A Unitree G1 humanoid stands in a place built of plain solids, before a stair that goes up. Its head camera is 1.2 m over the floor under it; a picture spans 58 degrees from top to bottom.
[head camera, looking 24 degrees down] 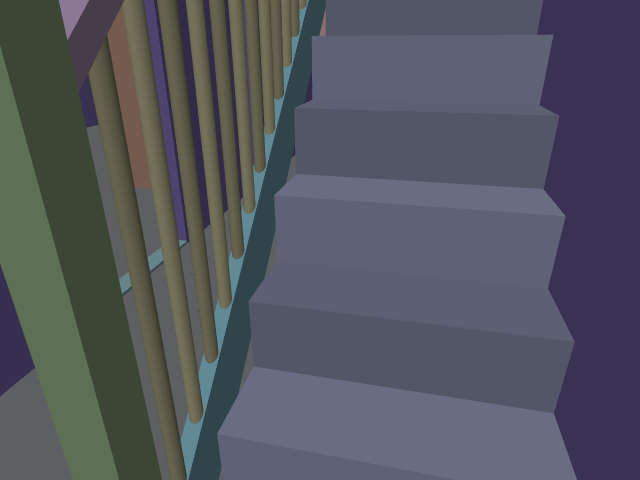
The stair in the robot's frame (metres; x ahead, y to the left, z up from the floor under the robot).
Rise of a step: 0.21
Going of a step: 0.23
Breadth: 0.75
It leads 13 degrees to the right of straight ahead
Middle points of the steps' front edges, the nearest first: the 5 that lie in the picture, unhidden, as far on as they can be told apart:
0.63 -0.14 0.41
0.85 -0.19 0.62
1.07 -0.24 0.82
1.30 -0.29 1.03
1.52 -0.34 1.24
